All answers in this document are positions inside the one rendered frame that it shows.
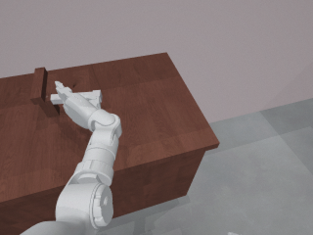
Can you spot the counter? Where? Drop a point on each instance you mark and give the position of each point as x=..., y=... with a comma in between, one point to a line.
x=163, y=140

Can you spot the robot left upper arm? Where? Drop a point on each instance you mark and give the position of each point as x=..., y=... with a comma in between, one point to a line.
x=82, y=209

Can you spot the robot left forearm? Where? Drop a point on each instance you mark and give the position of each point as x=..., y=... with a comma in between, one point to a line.
x=100, y=154

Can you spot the tap lever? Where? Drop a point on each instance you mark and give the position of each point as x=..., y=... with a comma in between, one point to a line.
x=56, y=100

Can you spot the robot left hand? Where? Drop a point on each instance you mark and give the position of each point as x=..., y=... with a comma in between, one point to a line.
x=79, y=107

